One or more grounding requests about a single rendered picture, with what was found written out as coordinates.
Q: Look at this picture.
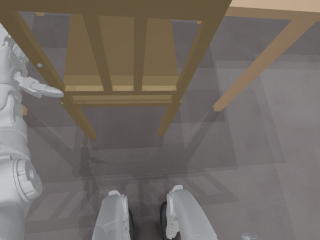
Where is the table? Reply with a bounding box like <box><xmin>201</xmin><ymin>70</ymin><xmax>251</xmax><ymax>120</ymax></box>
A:
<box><xmin>21</xmin><ymin>0</ymin><xmax>320</xmax><ymax>116</ymax></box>

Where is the robot left hand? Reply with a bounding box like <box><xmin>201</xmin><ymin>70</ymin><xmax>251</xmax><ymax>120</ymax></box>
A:
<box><xmin>0</xmin><ymin>23</ymin><xmax>64</xmax><ymax>98</ymax></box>

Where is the right robot shin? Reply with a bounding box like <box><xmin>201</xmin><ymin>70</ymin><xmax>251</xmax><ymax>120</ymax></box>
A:
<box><xmin>166</xmin><ymin>185</ymin><xmax>183</xmax><ymax>239</ymax></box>

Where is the chair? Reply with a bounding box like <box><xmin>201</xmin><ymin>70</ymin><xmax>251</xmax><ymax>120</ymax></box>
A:
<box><xmin>0</xmin><ymin>0</ymin><xmax>232</xmax><ymax>140</ymax></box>

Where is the left robot upper arm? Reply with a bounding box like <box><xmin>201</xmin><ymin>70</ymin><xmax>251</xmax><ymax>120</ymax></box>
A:
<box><xmin>0</xmin><ymin>158</ymin><xmax>43</xmax><ymax>240</ymax></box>

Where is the left robot thigh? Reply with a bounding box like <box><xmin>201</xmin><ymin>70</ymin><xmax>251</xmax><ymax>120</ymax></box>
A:
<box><xmin>91</xmin><ymin>194</ymin><xmax>129</xmax><ymax>240</ymax></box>

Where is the robot left forearm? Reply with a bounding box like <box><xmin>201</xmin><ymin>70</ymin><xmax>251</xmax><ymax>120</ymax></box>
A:
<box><xmin>0</xmin><ymin>83</ymin><xmax>31</xmax><ymax>164</ymax></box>

